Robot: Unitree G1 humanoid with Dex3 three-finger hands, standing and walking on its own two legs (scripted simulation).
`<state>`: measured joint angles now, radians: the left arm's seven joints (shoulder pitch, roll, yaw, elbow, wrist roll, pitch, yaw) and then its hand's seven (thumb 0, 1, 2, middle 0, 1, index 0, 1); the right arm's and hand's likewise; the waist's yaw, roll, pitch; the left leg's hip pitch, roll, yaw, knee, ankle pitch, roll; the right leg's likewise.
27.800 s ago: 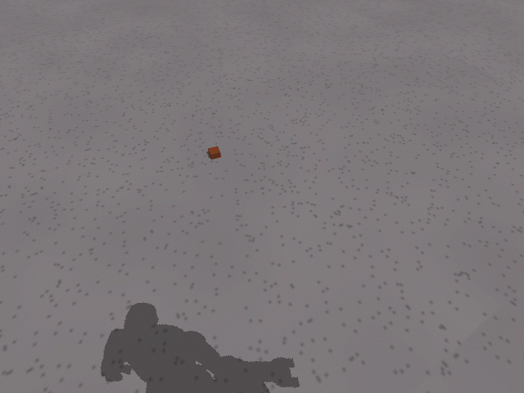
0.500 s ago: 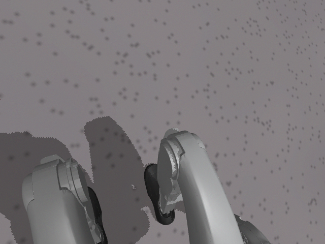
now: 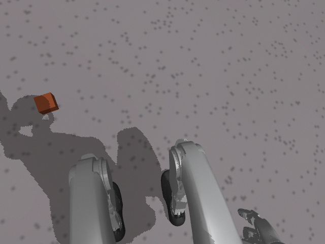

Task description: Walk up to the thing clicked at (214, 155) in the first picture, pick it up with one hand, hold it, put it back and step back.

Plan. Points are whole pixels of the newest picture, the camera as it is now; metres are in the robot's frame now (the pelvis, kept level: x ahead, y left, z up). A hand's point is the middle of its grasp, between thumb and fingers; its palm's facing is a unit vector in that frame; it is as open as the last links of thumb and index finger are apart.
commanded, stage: go down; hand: left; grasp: from above
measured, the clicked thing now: (46, 103) +0.54 +0.34 -0.39
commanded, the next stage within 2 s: approach in 1.88 s
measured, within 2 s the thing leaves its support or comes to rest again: neither
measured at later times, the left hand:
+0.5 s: hand out of the picture +0.50 +0.38 +0.01, palm faces -0.37 -0.20 -0.91, open 13.6 cm
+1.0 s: hand out of the picture +0.50 +0.39 +0.04, palm faces -0.37 -0.19 -0.91, open 13.8 cm
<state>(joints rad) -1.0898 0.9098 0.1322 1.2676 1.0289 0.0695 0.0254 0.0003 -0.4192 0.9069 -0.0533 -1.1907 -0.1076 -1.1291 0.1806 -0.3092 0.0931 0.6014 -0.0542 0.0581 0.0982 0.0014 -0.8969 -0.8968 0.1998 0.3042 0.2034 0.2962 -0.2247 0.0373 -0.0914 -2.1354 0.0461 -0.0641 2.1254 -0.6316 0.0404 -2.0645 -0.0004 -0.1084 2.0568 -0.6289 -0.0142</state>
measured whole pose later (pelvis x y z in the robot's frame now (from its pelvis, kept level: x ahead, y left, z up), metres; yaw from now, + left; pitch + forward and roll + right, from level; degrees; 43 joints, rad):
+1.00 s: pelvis +0.02 +0.01 +0.11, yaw +1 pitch +36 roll -7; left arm -0.99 0.86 0.13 1.24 1.04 0.02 0.05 0.00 -0.46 0.90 -0.06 -1.13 -0.12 -1.07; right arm 0.21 -0.27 0.08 0.66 -0.02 0.06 0.05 0.00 -0.90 -0.90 0.20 0.30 0.20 0.30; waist -0.20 0.04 -0.14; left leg -1.82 0.05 -0.04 1.79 -0.61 0.05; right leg -1.76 0.02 -0.09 1.70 -0.59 0.01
